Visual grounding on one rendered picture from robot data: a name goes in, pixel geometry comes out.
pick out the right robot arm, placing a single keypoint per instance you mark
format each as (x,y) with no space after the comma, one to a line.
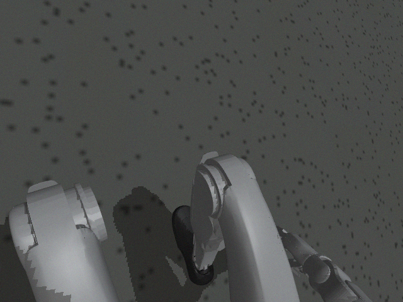
(330,281)

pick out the right robot foot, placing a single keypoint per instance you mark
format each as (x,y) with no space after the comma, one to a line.
(183,233)

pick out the right robot hand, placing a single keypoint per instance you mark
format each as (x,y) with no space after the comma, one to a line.
(296,246)

